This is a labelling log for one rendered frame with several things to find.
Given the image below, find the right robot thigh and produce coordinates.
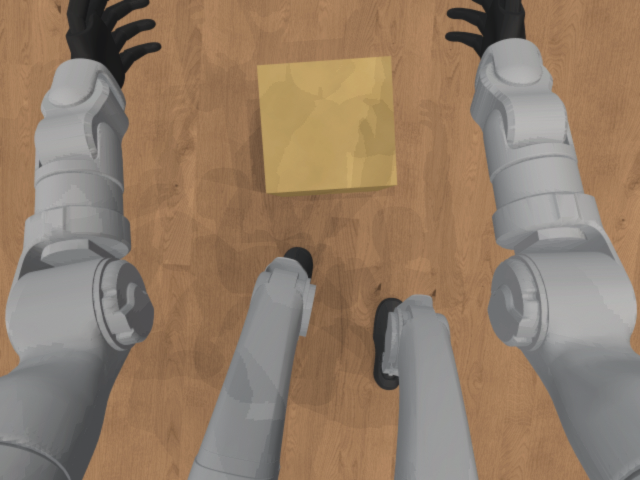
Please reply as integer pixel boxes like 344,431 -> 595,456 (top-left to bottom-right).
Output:
385,305 -> 479,480

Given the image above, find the robot left hand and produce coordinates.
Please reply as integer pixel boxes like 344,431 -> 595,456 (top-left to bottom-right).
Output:
66,0 -> 161,88

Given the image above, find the right robot upper arm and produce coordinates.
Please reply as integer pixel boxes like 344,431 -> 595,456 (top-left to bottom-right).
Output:
488,251 -> 640,480

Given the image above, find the robot right forearm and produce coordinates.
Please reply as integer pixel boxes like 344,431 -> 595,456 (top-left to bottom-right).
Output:
470,38 -> 637,332

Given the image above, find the robot left forearm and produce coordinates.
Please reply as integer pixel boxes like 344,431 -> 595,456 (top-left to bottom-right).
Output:
5,58 -> 131,354

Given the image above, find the left robot upper arm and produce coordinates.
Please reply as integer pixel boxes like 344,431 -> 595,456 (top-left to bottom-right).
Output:
0,257 -> 154,480

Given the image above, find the robot right hand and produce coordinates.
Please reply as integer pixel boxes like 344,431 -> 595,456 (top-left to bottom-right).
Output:
445,0 -> 526,60

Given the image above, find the robot left shin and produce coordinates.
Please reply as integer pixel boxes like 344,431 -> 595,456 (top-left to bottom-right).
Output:
249,257 -> 308,307

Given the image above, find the carton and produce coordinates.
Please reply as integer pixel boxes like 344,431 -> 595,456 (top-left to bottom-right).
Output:
257,56 -> 397,197

